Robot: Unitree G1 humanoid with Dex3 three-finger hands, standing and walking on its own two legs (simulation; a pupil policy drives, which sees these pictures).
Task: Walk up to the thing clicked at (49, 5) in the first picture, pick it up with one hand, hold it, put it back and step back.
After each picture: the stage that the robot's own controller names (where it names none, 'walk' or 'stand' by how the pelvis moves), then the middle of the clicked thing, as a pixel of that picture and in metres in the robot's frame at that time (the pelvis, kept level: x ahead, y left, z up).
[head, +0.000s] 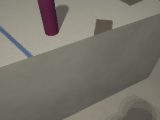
stand; (47, 9) +0.67 +0.18 +0.13
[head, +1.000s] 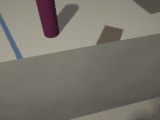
rise first; (46, 8) +0.60 +0.19 +0.15
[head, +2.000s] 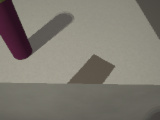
rise first; (9, 25) +0.44 +0.25 +0.17
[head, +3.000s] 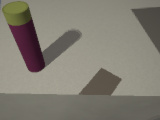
stand; (27, 41) +0.44 +0.22 +0.14
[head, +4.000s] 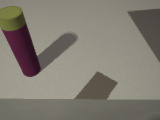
stand; (22, 46) +0.42 +0.23 +0.13
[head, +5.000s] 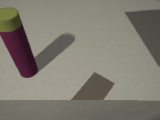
stand; (19, 47) +0.42 +0.24 +0.13
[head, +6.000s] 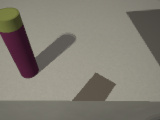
stand; (20, 48) +0.42 +0.24 +0.13
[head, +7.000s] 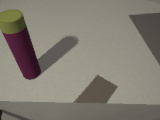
rise first; (22, 49) +0.41 +0.24 +0.13
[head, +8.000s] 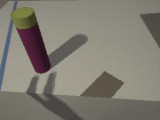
go down; (34, 44) +0.44 +0.23 +0.14
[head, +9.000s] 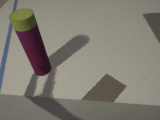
go down; (34, 46) +0.42 +0.23 +0.14
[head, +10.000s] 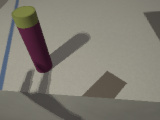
go down; (35, 43) +0.44 +0.23 +0.14
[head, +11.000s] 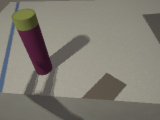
go down; (35, 46) +0.43 +0.23 +0.14
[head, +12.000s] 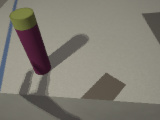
go down; (33, 45) +0.43 +0.23 +0.14
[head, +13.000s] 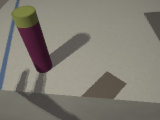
go down; (35, 43) +0.44 +0.23 +0.14
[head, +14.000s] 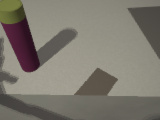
go down; (21, 40) +0.44 +0.22 +0.14
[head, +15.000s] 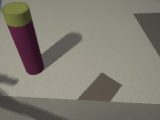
approach; (27, 43) +0.43 +0.21 +0.14
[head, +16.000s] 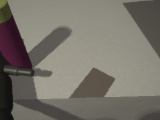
close in; (10, 42) +0.42 +0.23 +0.16
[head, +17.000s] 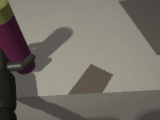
lift; (12, 42) +0.41 +0.22 +0.17
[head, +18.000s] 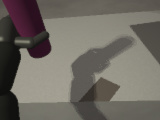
lift; (25, 13) +0.34 +0.15 +0.35
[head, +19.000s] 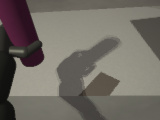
hold; (18, 23) +0.34 +0.18 +0.31
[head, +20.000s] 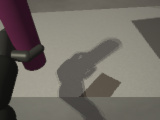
hold; (20, 27) +0.34 +0.18 +0.30
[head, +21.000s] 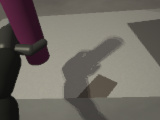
crouch; (24, 21) +0.35 +0.16 +0.32
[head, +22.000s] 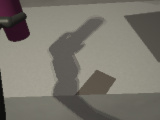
crouch; out of the picture +0.44 +0.22 +0.34
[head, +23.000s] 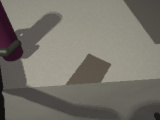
lower; out of the picture +0.46 +0.24 +0.18
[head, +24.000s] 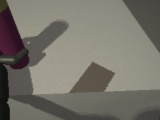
lower; (6, 34) +0.43 +0.23 +0.17
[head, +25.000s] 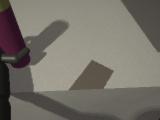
lower; (8, 33) +0.44 +0.23 +0.17
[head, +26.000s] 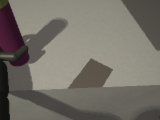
lower; (6, 31) +0.44 +0.23 +0.17
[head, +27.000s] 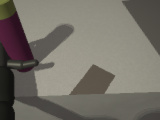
open; (13, 38) +0.42 +0.22 +0.17
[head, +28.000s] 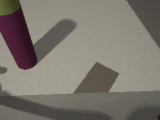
sink last; (16, 34) +0.43 +0.20 +0.17
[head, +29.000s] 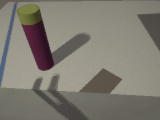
sink last; (38, 41) +0.46 +0.22 +0.14
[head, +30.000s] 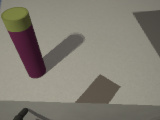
stand; (28, 47) +0.41 +0.22 +0.14
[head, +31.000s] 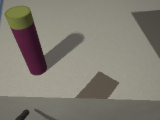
stand; (29, 45) +0.43 +0.22 +0.14
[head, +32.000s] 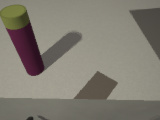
stand; (26, 45) +0.42 +0.22 +0.14
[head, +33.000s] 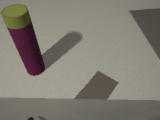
stand; (27, 45) +0.42 +0.22 +0.14
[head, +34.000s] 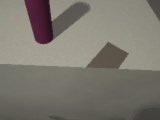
walk; (38, 9) +0.51 +0.16 +0.16
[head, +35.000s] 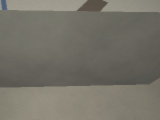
walk; out of the picture +0.79 +0.22 +0.15
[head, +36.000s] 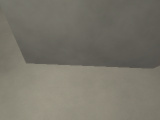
stand; out of the picture +1.17 +0.19 +0.16
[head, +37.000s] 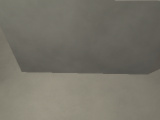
stand; out of the picture +1.13 +0.21 +0.14
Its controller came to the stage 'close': yes
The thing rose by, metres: 0.20
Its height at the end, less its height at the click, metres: +0.00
